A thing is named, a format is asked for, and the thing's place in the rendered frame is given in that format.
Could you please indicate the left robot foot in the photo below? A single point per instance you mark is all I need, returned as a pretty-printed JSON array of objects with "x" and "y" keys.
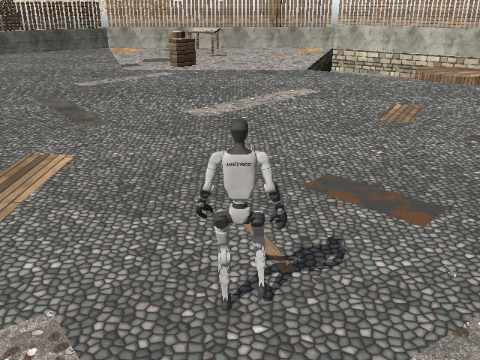
[{"x": 225, "y": 305}]

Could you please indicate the right robot thigh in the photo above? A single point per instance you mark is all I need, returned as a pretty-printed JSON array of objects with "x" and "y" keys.
[{"x": 257, "y": 219}]

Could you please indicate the robot left forearm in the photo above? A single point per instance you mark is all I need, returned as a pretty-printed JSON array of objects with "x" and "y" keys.
[{"x": 203, "y": 196}]

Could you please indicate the left robot hand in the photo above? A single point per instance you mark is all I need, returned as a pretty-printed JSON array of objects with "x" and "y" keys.
[{"x": 206, "y": 207}]

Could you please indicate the right robot hand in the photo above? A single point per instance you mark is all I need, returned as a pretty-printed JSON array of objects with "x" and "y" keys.
[{"x": 281, "y": 218}]

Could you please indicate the robot left upper arm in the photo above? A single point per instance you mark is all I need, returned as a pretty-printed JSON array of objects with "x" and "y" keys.
[{"x": 211, "y": 171}]

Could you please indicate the robot right upper arm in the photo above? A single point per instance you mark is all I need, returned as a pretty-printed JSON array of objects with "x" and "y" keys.
[{"x": 267, "y": 172}]

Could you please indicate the robot right forearm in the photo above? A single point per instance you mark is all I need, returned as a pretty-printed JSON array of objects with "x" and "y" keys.
[{"x": 277, "y": 201}]

